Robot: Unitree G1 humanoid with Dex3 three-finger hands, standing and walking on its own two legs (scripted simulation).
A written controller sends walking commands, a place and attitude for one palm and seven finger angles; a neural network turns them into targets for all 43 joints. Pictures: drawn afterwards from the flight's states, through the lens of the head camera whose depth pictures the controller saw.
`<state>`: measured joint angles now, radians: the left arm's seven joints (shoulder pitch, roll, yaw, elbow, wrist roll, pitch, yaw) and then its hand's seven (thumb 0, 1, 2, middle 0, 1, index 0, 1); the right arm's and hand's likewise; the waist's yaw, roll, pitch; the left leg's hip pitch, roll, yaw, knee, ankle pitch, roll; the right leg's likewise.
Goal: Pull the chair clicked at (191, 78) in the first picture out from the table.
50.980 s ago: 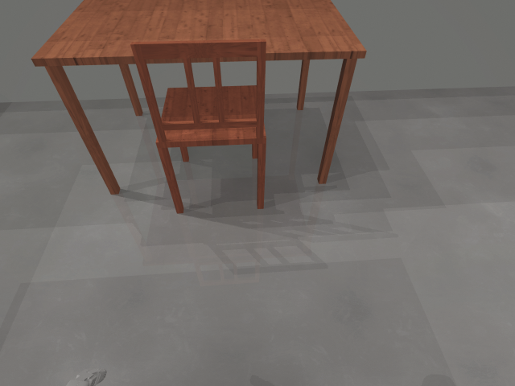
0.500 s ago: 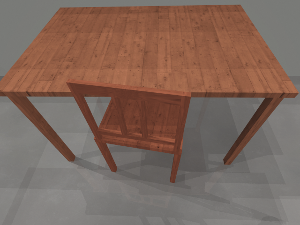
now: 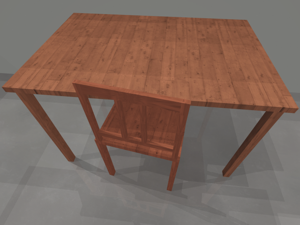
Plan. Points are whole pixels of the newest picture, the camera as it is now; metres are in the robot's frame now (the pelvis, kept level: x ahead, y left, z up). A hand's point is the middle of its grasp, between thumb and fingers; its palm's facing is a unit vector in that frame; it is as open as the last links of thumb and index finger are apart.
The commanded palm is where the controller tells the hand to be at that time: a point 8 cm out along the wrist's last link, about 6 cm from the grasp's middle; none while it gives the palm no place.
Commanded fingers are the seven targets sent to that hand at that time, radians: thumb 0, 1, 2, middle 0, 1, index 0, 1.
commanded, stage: look again from close up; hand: left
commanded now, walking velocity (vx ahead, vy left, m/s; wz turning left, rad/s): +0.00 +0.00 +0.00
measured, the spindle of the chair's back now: (121, 119) +0.52 +0.15 -0.11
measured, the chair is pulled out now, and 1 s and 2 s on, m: -0.05 -0.05 -0.05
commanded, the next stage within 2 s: none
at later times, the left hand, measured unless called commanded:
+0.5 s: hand out of the picture +0.03 +0.28 -0.18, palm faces +0.00 -0.97 -0.23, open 7.4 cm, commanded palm none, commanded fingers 0.00 0.90 0.90 -0.20 -0.30 -0.20 -0.30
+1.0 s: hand out of the picture -0.07 +0.28 -0.18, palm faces -0.04 -0.98 -0.20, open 7.4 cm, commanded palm none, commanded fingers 0.00 0.90 0.90 -0.20 -0.30 -0.20 -0.30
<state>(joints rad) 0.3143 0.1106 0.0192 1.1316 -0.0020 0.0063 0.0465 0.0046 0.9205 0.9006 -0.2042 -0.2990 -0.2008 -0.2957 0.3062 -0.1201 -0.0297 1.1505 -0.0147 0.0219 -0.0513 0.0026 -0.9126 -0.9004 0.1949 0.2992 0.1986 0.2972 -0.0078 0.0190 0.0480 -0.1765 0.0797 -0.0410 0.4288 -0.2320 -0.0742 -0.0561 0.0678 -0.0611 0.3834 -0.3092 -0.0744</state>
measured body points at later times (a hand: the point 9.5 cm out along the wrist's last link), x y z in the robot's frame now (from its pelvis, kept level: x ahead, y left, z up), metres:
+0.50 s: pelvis -0.02 +0.09 -0.01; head -0.02 +0.10 +0.44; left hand +0.03 +0.33 -0.16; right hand +0.08 -0.14 -0.14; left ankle +0.00 +0.17 -0.74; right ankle -0.06 -0.06 -0.74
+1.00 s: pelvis -0.05 +0.10 +0.00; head -0.03 +0.11 +0.45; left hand -0.07 +0.33 -0.16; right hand -0.05 -0.13 -0.16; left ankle +0.00 +0.17 -0.74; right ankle -0.06 -0.06 -0.74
